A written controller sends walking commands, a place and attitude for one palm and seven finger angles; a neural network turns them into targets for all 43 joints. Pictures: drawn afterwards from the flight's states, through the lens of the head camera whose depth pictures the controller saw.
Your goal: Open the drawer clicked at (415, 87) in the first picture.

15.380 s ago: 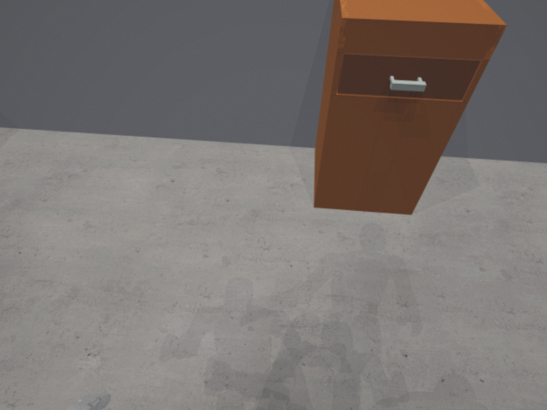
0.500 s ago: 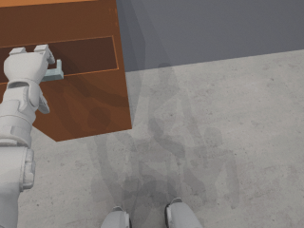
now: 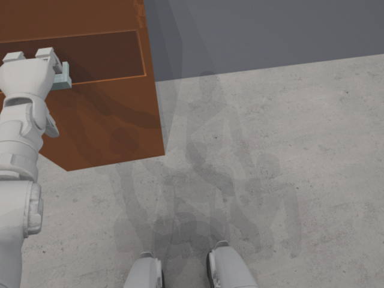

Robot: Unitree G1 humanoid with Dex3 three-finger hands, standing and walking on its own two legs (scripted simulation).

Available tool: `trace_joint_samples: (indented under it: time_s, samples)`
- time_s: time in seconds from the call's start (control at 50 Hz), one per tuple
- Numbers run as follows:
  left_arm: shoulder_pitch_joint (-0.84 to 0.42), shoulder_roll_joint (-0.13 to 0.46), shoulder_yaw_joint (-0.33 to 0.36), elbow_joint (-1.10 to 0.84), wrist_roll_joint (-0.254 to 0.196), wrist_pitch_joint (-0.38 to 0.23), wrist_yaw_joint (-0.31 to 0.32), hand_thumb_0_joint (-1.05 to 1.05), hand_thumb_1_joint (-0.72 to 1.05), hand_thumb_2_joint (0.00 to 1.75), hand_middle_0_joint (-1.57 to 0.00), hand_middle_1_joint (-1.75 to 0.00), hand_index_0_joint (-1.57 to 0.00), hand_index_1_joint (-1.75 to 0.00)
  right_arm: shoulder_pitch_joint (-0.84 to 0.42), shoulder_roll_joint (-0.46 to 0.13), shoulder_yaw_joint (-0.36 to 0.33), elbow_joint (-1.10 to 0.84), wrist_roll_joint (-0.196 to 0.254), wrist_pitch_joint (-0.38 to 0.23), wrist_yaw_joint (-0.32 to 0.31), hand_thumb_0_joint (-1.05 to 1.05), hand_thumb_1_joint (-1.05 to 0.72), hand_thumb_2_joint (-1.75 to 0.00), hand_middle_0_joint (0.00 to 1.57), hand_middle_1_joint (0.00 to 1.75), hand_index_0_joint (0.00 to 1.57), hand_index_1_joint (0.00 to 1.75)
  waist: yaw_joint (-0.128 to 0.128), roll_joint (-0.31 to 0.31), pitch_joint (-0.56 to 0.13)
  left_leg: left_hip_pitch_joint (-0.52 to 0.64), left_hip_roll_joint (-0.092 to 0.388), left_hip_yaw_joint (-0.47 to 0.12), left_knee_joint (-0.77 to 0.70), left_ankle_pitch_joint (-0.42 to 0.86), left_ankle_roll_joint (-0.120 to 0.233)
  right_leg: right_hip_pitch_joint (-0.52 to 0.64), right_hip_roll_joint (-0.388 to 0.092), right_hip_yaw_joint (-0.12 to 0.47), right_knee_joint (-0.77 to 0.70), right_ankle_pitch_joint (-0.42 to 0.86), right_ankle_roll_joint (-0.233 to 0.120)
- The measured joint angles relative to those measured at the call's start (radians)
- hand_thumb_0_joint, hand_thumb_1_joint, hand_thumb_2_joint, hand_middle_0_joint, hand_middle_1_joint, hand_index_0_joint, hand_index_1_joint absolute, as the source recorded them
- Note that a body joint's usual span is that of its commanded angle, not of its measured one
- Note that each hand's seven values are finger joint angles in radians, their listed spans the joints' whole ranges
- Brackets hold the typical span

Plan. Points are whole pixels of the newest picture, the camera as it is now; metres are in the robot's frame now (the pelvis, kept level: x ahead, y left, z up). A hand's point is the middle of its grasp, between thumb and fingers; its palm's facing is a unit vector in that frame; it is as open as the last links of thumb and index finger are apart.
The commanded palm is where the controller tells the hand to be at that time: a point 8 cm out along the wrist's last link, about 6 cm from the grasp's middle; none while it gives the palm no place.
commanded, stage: lower the fingers behind the handle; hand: left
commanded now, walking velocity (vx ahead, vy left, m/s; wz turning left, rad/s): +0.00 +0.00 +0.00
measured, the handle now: (43, 76) +0.58 +0.29 +0.00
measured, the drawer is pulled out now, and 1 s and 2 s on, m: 0.00 0.00 0.02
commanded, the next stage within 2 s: close the thumb around the handle in 0.76 s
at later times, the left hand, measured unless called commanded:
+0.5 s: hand (49, 103) +0.52 +0.27 -0.02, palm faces -0.06 +0.01 -1.00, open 13.8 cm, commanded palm +0.51 +0.25 +0.03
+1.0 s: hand (49, 102) +0.52 +0.28 -0.02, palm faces -0.07 +0.00 -1.00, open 13.3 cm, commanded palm +0.52 +0.26 +0.03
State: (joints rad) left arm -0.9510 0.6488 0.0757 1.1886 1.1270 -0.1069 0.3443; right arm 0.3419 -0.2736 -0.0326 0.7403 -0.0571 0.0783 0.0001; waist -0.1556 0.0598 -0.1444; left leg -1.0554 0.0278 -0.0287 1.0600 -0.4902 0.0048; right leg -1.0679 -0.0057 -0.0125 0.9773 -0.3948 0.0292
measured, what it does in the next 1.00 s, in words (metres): stands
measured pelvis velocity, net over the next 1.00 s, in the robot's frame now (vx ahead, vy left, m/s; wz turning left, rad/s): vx -0.02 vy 0.00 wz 0.00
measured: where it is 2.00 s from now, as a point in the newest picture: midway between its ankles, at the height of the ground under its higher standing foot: outside the picture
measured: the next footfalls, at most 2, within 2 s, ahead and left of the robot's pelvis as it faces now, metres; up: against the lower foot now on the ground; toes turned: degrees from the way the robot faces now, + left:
none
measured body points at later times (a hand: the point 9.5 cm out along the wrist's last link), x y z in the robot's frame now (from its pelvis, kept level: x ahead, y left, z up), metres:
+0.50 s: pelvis -0.02 +0.00 -0.03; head +0.16 +0.01 +0.39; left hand +0.52 +0.27 +0.04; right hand -0.03 -0.28 -0.15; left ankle -0.01 +0.11 -0.66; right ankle +0.02 -0.14 -0.66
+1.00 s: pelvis -0.02 +0.00 -0.03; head +0.16 +0.01 +0.39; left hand +0.52 +0.27 +0.03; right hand -0.03 -0.28 -0.14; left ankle -0.01 +0.11 -0.66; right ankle +0.02 -0.14 -0.66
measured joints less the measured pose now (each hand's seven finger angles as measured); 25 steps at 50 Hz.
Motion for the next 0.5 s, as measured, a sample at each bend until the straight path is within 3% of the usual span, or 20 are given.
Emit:
trace_joint_samples:
  time_s: [0.16, 0.3, 0.4, 0.5]
  samples:
    - [-0.016, 0.033, 0.007, 0.018, 0.007, -0.014, -0.031, 0.0, -0.48, 0.3, -0.31, -1.2, -0.31, -1.22, -0.005, -0.002, 0.009, -0.016, 0.002, -0.014, -0.009, 0.0, -0.9, -0.9, 0.2, 0.3, 0.2, 0.3, -0.016, -0.001, 0.0, -0.06, 0.0, -0.002, 0.047, -0.009, -0.001, -0.061, 0.001, 0.0, 0.048, -0.009, -0.001]
    - [-0.009, 0.037, 0.02, -0.01, 0.015, -0.037, -0.005, 0.0, -0.48, 0.3, -0.31, -1.2, -0.31, -1.21, -0.006, -0.003, 0.003, -0.007, -0.005, -0.023, -0.004, 0.0, -0.9, -0.9, 0.2, 0.3, 0.2, 0.3, -0.012, 0.0, -0.005, -0.12, 0.001, -0.009, 0.104, -0.026, -0.001, -0.117, 0.002, -0.005, 0.098, -0.023, 0.0]
    - [-0.03, 0.025, 0.004, -0.01, 0.018, -0.007, 0.028, 0.0, -0.48, 0.3, -0.3, -1.2, -0.31, -1.21, -0.012, -0.001, 0.002, 0.002, -0.005, -0.025, 0.004, 0.0, -0.9, -0.9, 0.2, 0.3, 0.2, 0.3, -0.011, 0.003, -0.003, -0.146, -0.003, -0.017, 0.128, -0.029, -0.002, -0.138, -0.001, -0.012, 0.118, -0.027, 0.0]
    - [-0.062, 0.02, -0.012, 0.011, 0.014, 0.041, 0.013, 0.0, -0.48, 0.3, -0.3, -1.2, -0.31, -1.2, -0.02, 0.004, 0.01, -0.001, -0.001, -0.028, 0.004, 0.0, -0.9, -0.9, 0.2, 0.3, 0.2, 0.3, -0.02, 0.007, 0.001, -0.152, -0.005, -0.021, 0.13, -0.024, -0.002, -0.141, -0.003, -0.016, 0.118, -0.023, 0.0]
